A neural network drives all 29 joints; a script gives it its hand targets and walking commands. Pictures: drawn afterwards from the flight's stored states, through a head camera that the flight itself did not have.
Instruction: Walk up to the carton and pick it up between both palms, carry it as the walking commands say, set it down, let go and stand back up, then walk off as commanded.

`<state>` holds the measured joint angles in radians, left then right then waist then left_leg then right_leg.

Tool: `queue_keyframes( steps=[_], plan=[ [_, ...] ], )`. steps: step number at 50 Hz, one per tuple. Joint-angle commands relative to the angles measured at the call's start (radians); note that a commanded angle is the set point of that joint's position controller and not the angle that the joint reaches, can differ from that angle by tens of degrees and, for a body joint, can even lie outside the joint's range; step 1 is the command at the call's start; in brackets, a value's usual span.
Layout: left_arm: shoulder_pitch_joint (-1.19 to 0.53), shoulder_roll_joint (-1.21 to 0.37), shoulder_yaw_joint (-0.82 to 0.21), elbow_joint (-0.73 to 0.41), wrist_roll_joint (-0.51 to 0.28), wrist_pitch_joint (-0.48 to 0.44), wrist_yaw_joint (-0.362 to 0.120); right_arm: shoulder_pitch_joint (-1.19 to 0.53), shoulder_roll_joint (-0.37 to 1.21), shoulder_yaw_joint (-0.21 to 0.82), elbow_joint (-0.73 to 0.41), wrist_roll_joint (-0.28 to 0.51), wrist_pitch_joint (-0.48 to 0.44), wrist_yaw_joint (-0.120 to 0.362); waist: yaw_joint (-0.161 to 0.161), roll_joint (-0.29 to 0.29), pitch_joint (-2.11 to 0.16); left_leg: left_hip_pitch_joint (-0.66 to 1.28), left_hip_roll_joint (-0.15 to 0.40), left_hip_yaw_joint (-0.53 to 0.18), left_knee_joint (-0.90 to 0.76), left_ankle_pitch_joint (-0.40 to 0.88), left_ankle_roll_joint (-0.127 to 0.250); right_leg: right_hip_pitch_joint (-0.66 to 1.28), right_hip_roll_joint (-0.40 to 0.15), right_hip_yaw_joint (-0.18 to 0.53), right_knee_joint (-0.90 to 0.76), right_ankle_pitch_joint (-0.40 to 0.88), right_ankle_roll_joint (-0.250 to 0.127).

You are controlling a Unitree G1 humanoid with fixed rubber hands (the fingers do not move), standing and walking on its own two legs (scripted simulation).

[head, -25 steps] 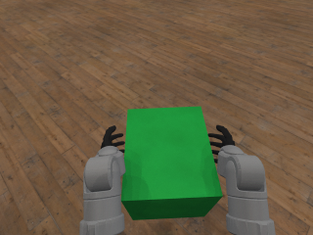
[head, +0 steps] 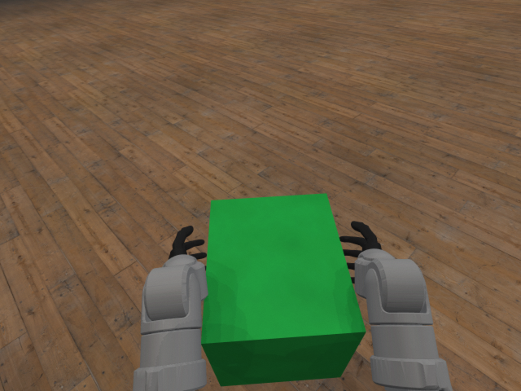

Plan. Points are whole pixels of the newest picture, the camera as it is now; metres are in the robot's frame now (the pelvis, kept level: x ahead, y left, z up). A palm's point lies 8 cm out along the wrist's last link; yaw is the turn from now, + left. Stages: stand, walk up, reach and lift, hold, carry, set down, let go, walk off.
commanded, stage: carry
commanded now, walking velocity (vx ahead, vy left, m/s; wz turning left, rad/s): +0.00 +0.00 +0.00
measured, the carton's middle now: (274, 287) +0.32 +0.00 +0.00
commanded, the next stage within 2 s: hold in 0.84 s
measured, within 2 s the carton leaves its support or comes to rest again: neither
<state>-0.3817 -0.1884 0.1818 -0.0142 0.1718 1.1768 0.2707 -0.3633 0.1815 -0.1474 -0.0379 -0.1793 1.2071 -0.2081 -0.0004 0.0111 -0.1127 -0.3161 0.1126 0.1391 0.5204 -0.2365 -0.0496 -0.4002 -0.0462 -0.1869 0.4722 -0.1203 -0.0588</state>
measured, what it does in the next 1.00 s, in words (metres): stands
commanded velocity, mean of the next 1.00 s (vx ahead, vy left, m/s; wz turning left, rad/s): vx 0.00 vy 0.00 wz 0.00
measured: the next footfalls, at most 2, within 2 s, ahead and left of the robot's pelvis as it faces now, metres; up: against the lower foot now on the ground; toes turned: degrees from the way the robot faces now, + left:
none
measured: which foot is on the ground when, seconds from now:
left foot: down 0.00-1.00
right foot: down 0.00-1.00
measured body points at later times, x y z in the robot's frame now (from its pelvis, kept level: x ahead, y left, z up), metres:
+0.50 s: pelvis +0.01 +0.02 +0.00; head -0.01 +0.02 +0.45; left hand +0.31 +0.17 +0.06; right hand +0.31 -0.12 +0.06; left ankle +0.01 +0.15 -0.73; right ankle +0.08 -0.09 -0.73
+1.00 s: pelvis +0.01 +0.02 +0.01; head +0.00 +0.01 +0.46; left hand +0.31 +0.17 +0.04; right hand +0.31 -0.12 +0.03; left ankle +0.02 +0.15 -0.73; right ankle +0.08 -0.09 -0.73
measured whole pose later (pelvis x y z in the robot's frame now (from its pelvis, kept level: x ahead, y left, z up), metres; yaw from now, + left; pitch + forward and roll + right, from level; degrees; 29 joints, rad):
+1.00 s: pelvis +0.01 +0.02 +0.01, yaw +3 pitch -4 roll +0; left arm -0.22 -0.14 0.14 0.18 0.23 0.74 0.04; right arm -0.22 0.14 -0.15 0.14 -0.24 0.78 -0.07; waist -0.02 0.02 0.02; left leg -0.14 0.01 0.01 0.44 -0.23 -0.01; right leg -0.22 -0.02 -0.07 0.42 -0.13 -0.01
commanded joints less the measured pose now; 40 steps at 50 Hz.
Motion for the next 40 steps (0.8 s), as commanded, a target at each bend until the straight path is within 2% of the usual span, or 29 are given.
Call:
queue_keyframes(
  steps=[1, 11, 16, 24, 40],
  plan=[
    [-0.480, -1.034, -0.577, 0.010, -0.419, -0.019, -0.439, -0.538, 1.021, 0.585, -0.025, 0.423, -0.058, 0.357, 0.003, -0.030, -0.247, 0.040, 0.042, -0.054, -0.078, -0.062, 0.014, 0.131, -0.143, 0.149, -0.133, -0.144, 0.034],
    [-0.420, -0.995, -0.570, 0.009, -0.376, -0.106, -0.431, -0.460, 0.977, 0.559, -0.014, 0.369, -0.148, 0.351, 0.003, 0.001, -0.270, 0.021, 0.058, -0.079, -0.101, -0.014, 0.029, 0.176, -0.124, 0.130, -0.057, -0.006, 0.030],
    [-0.365, -0.947, -0.588, -0.035, -0.353, -0.142, -0.424, -0.400, 0.938, 0.564, -0.038, 0.352, -0.182, 0.349, 0.002, 0.000, -0.267, 0.027, 0.060, -0.082, -0.092, 0.030, 0.032, 0.177, -0.121, 0.119, -0.031, 0.039, 0.030],
    [-0.301, -0.892, -0.615, -0.084, -0.341, -0.165, -0.414, -0.336, 0.886, 0.588, -0.087, 0.350, -0.205, 0.347, 0.002, 0.004, -0.253, 0.034, 0.060, -0.080, -0.080, 0.058, 0.033, 0.172, -0.124, 0.117, -0.015, 0.062, 0.031],
    [-0.262, -0.841, -0.578, -0.045, -0.291, -0.240, -0.405, -0.315, 0.832, 0.562, -0.060, 0.309, -0.281, 0.337, 0.003, -0.014, -0.240, 0.030, 0.051, -0.079, -0.070, 0.033, 0.031, 0.156, -0.132, 0.128, -0.019, 0.050, 0.038]
  ],
)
